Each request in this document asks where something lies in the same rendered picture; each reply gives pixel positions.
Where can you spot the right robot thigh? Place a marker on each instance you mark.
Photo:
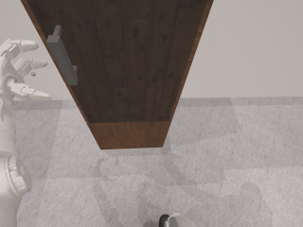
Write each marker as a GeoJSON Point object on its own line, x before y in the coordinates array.
{"type": "Point", "coordinates": [178, 221]}

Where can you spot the cupboard door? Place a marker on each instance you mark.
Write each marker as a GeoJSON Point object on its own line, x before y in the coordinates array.
{"type": "Point", "coordinates": [131, 54]}

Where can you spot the left robot forearm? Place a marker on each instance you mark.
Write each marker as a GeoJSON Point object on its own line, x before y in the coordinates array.
{"type": "Point", "coordinates": [7, 127]}

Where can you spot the robot right shin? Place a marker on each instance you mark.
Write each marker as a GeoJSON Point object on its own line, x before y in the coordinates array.
{"type": "Point", "coordinates": [174, 215]}

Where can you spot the robot left upper arm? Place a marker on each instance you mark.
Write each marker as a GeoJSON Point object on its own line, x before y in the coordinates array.
{"type": "Point", "coordinates": [15, 182]}

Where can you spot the left robot hand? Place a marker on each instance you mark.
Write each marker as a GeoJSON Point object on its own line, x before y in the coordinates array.
{"type": "Point", "coordinates": [8, 51]}

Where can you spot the handle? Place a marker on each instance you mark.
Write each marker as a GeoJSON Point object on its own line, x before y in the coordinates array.
{"type": "Point", "coordinates": [60, 55]}

